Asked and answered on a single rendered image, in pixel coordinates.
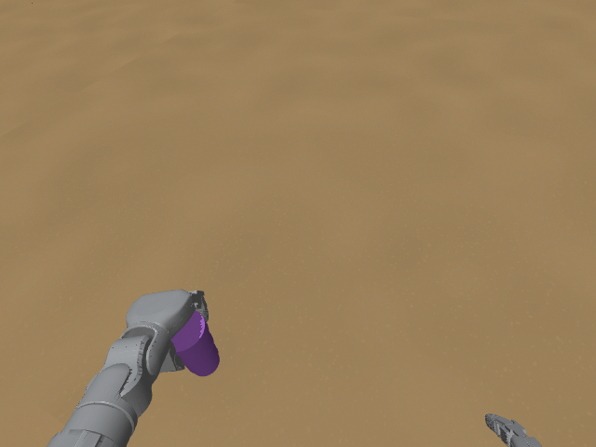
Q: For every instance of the right robot hand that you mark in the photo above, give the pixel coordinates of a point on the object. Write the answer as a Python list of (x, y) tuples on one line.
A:
[(510, 432)]

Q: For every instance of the left robot hand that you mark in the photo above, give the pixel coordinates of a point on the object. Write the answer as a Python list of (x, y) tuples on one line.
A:
[(170, 310)]

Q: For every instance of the cup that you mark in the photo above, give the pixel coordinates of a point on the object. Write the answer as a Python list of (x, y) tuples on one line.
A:
[(195, 345)]

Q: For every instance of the left robot arm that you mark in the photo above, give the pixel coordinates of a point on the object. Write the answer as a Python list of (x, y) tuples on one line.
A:
[(120, 392)]

